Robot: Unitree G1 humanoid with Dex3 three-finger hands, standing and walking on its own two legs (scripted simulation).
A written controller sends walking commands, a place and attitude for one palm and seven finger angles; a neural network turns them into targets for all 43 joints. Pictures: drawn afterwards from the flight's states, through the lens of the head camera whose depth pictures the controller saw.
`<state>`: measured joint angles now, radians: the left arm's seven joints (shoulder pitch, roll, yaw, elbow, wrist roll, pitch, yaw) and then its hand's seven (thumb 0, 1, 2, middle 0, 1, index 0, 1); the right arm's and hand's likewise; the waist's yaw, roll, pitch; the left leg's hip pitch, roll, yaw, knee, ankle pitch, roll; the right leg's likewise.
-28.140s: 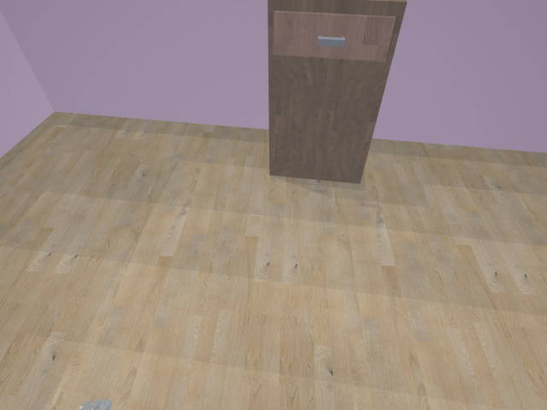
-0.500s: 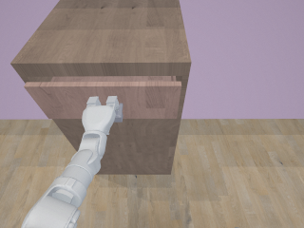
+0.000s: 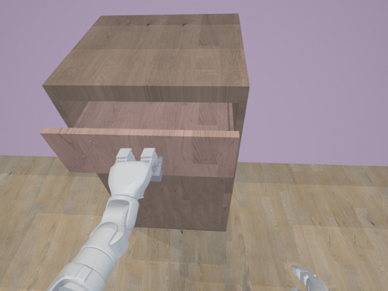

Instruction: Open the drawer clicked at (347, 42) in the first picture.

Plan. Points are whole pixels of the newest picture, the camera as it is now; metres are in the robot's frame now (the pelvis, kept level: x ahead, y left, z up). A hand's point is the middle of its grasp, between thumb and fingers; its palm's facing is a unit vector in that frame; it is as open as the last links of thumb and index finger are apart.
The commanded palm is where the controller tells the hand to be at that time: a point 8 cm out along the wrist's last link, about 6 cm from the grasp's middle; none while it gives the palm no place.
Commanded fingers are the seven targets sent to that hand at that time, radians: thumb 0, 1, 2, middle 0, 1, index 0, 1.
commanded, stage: pull the drawer open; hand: left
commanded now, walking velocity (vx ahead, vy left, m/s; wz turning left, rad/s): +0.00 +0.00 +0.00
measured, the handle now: (141, 166) +0.40 +0.16 +0.01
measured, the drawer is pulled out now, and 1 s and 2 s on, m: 0.11 0.21 0.30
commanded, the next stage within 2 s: open the thumb to release the handle in 1.86 s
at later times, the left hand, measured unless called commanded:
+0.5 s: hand (133, 210) +0.29 +0.16 +0.00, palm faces +0.03 -0.08 -1.00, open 7.2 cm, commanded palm +0.25 +0.16 +0.05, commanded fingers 0.00 0.90 0.90 -0.40 -1.35 -0.40 -1.35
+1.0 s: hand (129, 227) +0.25 +0.16 +0.00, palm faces +0.02 -0.11 -0.99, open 7.1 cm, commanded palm +0.20 +0.16 +0.05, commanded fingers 0.00 0.90 0.90 -0.40 -1.35 -0.40 -1.35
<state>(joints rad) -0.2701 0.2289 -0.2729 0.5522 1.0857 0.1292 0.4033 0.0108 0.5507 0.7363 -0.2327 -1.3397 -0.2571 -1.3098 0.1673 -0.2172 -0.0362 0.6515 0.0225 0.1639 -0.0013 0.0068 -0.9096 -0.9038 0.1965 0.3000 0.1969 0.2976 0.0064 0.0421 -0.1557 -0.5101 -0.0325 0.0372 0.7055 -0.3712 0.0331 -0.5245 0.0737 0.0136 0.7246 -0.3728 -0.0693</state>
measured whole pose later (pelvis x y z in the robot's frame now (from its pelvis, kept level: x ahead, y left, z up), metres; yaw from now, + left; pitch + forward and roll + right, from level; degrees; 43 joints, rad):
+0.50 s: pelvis -0.01 -0.01 +0.00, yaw +0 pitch +8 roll +1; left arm -0.08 0.25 -0.27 0.38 1.09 0.11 0.40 0.02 0.55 0.75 -0.22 -1.34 -0.27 -1.30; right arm 0.15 -0.23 -0.03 0.65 0.02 0.13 0.00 0.01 -0.91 -0.90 0.20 0.30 0.20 0.30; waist 0.03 0.04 -0.14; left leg -0.48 -0.03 0.04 0.70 -0.35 0.02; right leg -0.50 0.08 0.02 0.73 -0.36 -0.08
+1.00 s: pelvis -0.01 -0.01 +0.00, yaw -1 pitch +7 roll +2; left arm 0.15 0.27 -0.26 0.14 1.10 0.11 0.39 0.04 0.57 0.73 -0.19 -1.35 -0.29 -1.28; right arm 0.11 -0.21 -0.01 0.61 0.01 0.11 0.02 0.01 -0.91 -0.90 0.20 0.30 0.20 0.30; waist 0.05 0.04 -0.13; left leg -0.45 -0.03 0.05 0.70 -0.37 0.02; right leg -0.49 0.08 0.03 0.75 -0.38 -0.08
